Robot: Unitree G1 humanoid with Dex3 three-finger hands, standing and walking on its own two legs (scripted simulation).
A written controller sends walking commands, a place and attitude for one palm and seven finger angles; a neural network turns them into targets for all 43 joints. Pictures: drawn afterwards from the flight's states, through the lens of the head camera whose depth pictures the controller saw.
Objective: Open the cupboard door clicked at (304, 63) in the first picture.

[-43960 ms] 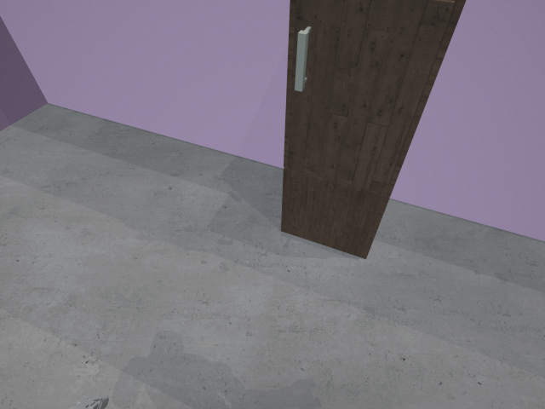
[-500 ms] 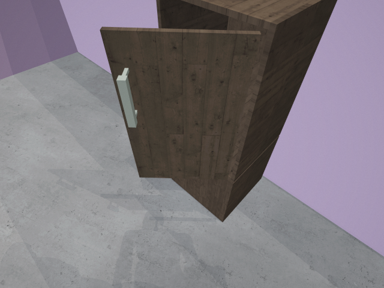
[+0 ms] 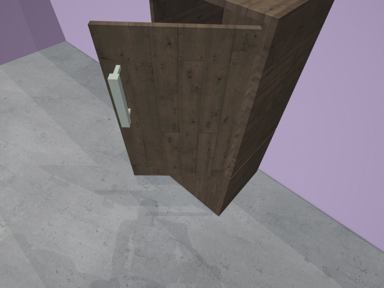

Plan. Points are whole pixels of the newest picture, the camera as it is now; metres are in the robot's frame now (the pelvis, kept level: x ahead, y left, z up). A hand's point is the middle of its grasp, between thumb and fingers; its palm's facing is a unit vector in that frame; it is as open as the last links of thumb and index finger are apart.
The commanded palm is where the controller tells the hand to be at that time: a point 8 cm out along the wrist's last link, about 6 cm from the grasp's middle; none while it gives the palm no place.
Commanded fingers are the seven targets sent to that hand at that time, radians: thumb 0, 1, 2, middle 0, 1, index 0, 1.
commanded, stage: come to a stop and stand still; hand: left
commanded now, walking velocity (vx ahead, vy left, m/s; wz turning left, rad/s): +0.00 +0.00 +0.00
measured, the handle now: (122, 97) +0.53 +0.22 +0.08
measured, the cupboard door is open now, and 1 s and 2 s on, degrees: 42 42 42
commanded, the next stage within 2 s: look again from close up in 1.14 s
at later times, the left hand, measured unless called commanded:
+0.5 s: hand out of the picture +0.02 +0.14 -0.17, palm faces +0.01 -0.98 -0.20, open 7.4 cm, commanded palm none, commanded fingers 0.00 0.90 0.90 -0.20 -0.30 -0.20 -0.30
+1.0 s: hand out of the picture +0.01 +0.13 -0.17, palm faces +0.02 -0.98 -0.21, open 7.4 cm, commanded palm none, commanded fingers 0.00 0.90 0.90 -0.20 -0.30 -0.20 -0.30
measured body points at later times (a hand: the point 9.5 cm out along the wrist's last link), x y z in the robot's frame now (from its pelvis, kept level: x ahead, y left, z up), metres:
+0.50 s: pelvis +0.01 -0.03 +0.00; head +0.02 -0.03 +0.45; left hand +0.02 +0.20 -0.16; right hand +0.03 -0.26 -0.16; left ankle -0.02 +0.06 -0.74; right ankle -0.01 -0.17 -0.74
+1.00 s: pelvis +0.00 -0.05 +0.01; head +0.01 -0.05 +0.45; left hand +0.01 +0.18 -0.15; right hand +0.02 -0.28 -0.15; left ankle -0.02 +0.06 -0.74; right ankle -0.01 -0.17 -0.74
